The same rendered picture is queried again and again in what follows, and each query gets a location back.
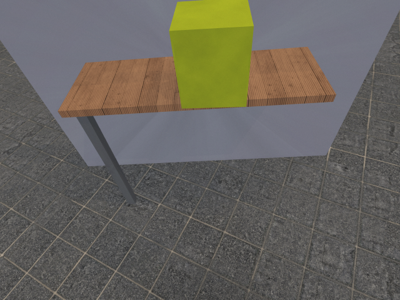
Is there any table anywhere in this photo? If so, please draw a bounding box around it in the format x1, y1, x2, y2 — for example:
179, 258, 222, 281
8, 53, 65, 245
58, 47, 336, 204

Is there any carton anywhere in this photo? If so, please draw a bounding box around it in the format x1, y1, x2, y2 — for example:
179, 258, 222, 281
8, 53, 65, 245
169, 0, 254, 109

